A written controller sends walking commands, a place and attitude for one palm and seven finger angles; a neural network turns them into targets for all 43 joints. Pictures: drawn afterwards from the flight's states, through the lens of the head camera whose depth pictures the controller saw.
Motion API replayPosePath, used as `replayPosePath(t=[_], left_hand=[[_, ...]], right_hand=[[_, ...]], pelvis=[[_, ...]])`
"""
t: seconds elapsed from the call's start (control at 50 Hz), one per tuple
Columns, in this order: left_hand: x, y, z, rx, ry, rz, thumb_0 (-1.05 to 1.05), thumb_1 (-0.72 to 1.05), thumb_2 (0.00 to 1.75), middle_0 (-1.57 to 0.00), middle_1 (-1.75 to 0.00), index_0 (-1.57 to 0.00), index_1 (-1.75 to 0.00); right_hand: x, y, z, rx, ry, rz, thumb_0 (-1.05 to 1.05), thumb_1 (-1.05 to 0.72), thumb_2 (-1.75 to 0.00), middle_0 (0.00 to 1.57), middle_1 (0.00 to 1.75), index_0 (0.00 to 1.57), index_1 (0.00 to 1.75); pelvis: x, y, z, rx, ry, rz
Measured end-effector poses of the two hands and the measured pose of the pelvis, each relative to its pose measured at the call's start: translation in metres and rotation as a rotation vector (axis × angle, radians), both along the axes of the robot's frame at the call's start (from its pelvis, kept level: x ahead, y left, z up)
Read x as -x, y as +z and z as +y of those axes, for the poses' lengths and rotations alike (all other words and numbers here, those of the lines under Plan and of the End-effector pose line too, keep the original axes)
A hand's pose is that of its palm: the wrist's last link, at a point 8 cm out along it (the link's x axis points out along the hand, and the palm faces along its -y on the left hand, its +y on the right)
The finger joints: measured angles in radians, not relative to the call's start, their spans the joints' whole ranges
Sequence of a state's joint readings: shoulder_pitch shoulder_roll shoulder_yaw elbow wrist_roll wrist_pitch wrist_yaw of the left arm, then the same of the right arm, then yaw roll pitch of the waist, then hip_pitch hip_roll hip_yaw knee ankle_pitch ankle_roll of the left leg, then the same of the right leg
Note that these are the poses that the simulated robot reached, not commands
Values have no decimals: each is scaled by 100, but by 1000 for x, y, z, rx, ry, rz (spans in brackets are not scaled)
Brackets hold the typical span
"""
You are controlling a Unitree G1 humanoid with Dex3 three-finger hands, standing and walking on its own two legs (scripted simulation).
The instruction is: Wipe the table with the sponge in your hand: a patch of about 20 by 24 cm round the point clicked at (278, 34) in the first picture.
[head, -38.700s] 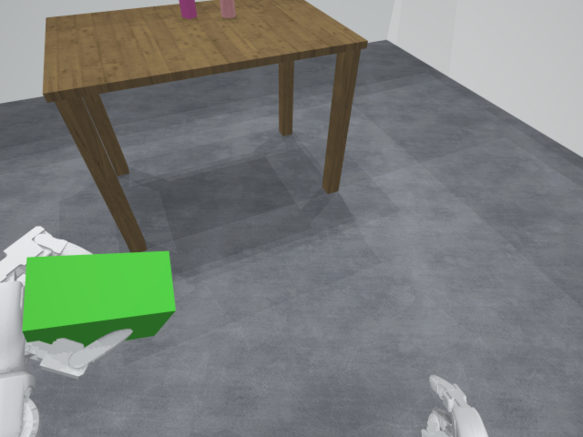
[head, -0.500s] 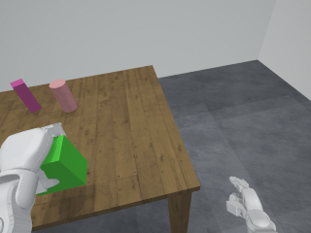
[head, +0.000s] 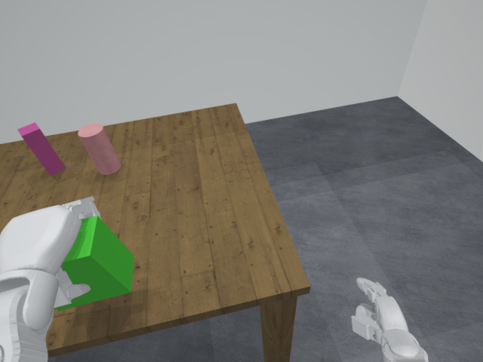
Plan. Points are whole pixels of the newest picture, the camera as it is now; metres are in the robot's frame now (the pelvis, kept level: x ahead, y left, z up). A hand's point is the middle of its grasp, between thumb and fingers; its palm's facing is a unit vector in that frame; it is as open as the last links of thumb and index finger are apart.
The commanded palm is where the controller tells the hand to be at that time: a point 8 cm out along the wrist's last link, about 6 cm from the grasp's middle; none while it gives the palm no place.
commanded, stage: bring the sponge back beside the body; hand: left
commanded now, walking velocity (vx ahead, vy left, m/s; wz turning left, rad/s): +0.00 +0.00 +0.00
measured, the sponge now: (84, 271) +0.19 +0.29 +0.09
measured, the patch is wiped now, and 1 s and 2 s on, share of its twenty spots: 1.00 1.00 1.00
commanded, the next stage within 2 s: step back with the hand held close in 0.08 s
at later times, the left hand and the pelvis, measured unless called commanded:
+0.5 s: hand (93, 229) +0.21 +0.24 +0.18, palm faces +0.33 -0.85 -0.41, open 10.0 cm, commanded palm +0.15 +0.30 +0.21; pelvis +0.00 +0.01 -0.01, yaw +0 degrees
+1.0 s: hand (43, 262) +0.15 +0.27 +0.19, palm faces +0.44 -0.81 -0.38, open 10.0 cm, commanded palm +0.10 +0.31 +0.21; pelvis -0.05 +0.02 -0.02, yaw +0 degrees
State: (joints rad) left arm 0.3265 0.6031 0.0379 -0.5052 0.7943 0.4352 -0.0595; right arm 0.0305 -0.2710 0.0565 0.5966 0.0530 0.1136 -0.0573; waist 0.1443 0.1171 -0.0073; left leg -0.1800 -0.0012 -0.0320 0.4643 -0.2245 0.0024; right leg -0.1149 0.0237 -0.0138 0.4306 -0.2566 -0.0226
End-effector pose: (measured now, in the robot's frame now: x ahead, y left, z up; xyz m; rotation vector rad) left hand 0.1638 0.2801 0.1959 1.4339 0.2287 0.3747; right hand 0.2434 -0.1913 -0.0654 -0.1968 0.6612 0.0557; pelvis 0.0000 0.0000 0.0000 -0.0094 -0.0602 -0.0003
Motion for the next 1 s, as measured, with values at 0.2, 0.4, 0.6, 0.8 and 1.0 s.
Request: replayPosePath(t=[0.2,0.4,0.6,0.8,1.0], left_hand=[[0,2,-4,-9,-16,0,-1,-50,107,-73,-136,-75,-134],[-12,-8,-2,853,-302,-469,-1,-50,106,-73,-136,-75,-134],[-1,-1,22,808,-383,-543,-1,-50,107,-73,-136,-75,-134],[31,-1,20,815,-392,-583,-1,-50,107,-73,-136,-75,-134],[53,0,30,794,-374,-672,-1,-51,107,-73,-136,-75,-134]], right_hand=[[0,1,0,-4,1,-6,1,-91,-90,20,30,20,30],[50,-2,-20,71,-97,25,1,-91,-90,20,30,21,30],[136,-28,-39,142,-254,210,1,-91,-90,20,30,20,30],[142,-28,-19,101,-204,127,1,-91,-90,20,30,21,30],[124,-15,-9,102,-152,5,1,-91,-90,20,30,21,30]], pelvis=[[0,0,-1,-1,-4,-1],[1,-7,4,19,6,73],[14,-13,22,19,-2,107],[37,-16,24,30,1,109],[54,-20,25,34,8,103]])
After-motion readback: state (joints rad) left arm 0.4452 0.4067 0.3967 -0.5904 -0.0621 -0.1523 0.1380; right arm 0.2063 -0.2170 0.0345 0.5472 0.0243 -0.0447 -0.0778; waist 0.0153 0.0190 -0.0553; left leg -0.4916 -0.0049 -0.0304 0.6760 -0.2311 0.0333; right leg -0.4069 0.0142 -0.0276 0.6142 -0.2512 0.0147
